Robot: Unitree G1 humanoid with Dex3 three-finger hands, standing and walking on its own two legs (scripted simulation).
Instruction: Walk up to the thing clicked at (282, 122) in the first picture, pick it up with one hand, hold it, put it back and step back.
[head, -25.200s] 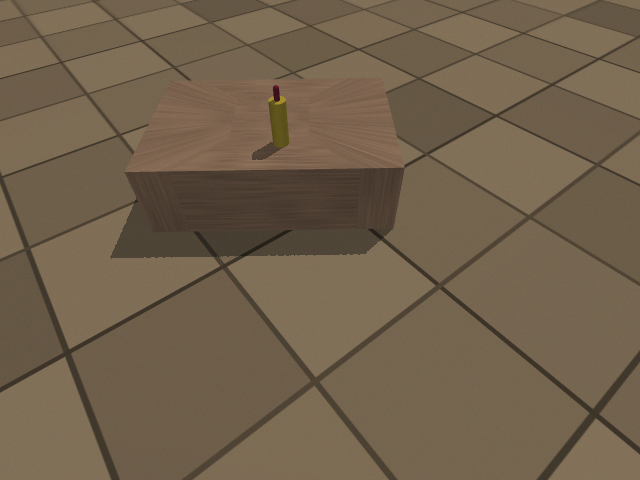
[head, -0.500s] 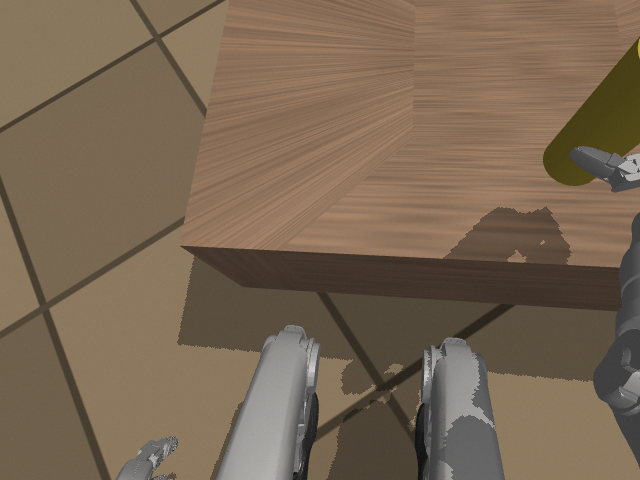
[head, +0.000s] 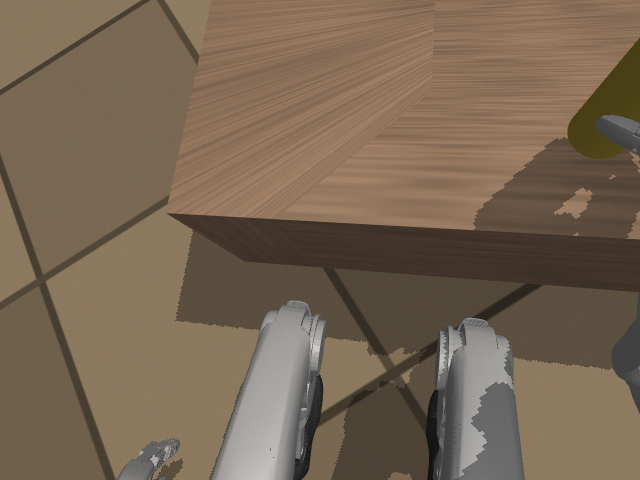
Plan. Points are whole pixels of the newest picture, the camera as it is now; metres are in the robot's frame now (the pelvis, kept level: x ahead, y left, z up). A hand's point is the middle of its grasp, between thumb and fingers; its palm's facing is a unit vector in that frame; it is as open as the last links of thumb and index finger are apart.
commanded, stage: lower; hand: right
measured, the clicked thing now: out of the picture +0.53 -0.26 +0.05
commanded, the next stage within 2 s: loosen in 0.72 s
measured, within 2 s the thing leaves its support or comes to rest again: neither
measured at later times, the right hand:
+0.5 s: hand out of the picture +0.55 -0.29 -0.02, palm faces +0.36 +0.93 -0.02, open 10.3 cm
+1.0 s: hand out of the picture +0.55 -0.29 -0.02, palm faces +0.35 +0.93 -0.02, open 10.2 cm
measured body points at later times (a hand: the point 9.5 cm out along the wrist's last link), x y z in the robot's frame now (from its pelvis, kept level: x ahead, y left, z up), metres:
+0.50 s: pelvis +0.00 +0.00 -0.03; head +0.23 -0.04 +0.35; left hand +0.05 +0.29 -0.15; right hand +0.52 -0.34 -0.01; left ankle +0.08 +0.14 -0.40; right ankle +0.07 -0.13 -0.40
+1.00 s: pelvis +0.00 +0.00 -0.05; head +0.23 -0.04 +0.33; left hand +0.06 +0.29 -0.16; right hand +0.53 -0.34 -0.02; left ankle +0.08 +0.14 -0.40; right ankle +0.07 -0.13 -0.40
